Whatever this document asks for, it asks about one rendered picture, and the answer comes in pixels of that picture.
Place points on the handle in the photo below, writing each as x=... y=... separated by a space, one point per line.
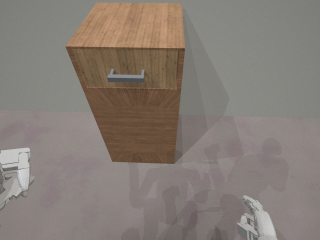
x=126 y=78

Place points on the cabinet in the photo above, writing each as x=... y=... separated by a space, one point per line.
x=137 y=124

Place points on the drawer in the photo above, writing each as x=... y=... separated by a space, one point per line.
x=160 y=67

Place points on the right robot hand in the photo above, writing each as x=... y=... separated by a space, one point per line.
x=251 y=228

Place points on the left robot hand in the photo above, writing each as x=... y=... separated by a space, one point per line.
x=16 y=168

